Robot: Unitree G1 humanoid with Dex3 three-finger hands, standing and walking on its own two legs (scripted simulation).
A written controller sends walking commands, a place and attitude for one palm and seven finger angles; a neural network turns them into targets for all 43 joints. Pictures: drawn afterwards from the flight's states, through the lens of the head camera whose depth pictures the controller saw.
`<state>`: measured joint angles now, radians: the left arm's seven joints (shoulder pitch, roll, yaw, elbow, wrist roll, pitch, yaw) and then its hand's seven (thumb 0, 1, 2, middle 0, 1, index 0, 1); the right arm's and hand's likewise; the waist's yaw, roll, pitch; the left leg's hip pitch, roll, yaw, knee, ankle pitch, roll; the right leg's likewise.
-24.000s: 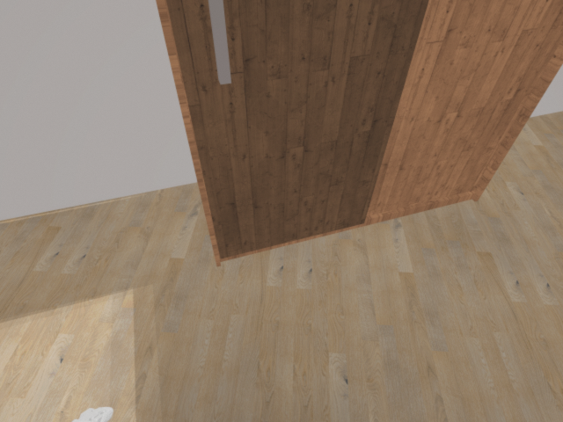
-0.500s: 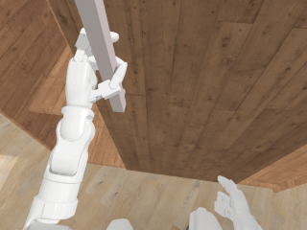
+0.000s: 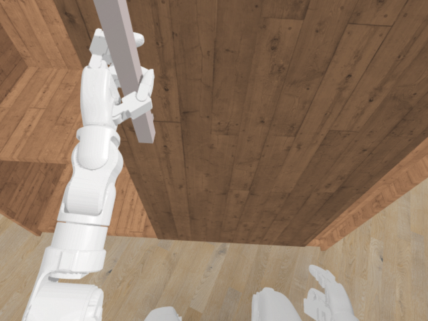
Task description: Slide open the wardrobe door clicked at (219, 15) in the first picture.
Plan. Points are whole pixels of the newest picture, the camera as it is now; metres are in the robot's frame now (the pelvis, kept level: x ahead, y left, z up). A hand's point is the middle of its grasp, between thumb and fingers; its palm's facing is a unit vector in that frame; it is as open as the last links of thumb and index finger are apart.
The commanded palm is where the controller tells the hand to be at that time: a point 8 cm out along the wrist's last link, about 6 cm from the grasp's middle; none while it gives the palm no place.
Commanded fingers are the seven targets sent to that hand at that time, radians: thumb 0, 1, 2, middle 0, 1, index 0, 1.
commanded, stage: step sideways, sliding the door along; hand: left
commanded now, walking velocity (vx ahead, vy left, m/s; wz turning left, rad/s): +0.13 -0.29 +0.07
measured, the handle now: (131, 59) +0.43 +0.18 +0.23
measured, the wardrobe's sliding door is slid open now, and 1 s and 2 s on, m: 0.56 0.58 0.58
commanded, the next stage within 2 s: stop walking and hold the door there in 0.36 s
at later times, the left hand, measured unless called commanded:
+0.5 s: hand (162, 91) +0.40 +0.13 +0.20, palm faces +0.44 -0.89 -0.11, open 6.9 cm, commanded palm +0.37 +0.15 +0.17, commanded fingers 0.00 0.90 0.90 -0.45 -1.40 -0.45 -1.40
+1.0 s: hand (163, 91) +0.41 +0.13 +0.20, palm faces +0.59 -0.80 -0.14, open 7.1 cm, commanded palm +0.36 +0.15 +0.17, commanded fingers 0.00 0.90 0.90 -0.45 -1.40 -0.45 -1.40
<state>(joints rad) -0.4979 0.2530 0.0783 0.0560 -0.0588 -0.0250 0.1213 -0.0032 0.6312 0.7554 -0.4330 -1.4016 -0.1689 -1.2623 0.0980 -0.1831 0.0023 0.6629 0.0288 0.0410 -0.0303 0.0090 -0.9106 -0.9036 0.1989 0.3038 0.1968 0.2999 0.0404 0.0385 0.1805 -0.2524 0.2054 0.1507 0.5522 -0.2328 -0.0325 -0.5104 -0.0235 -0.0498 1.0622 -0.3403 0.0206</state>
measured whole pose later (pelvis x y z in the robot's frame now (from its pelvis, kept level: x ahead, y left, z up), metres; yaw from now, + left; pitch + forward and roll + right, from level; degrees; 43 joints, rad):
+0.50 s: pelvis +0.02 -0.15 +0.00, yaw +5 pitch -3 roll -5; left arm -0.66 0.35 0.16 0.17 -0.04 0.00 0.14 -0.04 0.62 0.81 -0.45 -1.40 -0.25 -1.21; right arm 0.07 -0.20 -0.02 0.66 0.06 0.01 0.01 0.01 -0.91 -0.90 0.20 0.30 0.20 0.30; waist 0.14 0.02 0.23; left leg -0.27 0.20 0.06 0.56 -0.24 -0.05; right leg -0.50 -0.04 -0.05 1.14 -0.39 0.03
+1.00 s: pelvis +0.05 -0.19 -0.01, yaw +2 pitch -2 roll +0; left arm -0.41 0.46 0.41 0.26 -0.05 -0.03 0.16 -0.12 0.60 0.80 -0.46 -1.40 -0.18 -1.28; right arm 0.16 -0.29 -0.03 0.66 0.05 -0.04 -0.07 0.01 -0.91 -0.90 0.20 0.30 0.20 0.30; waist 0.02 -0.02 0.07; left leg -0.26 0.06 0.18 0.58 -0.28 0.04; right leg -0.38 -0.06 -0.04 0.85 -0.46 0.02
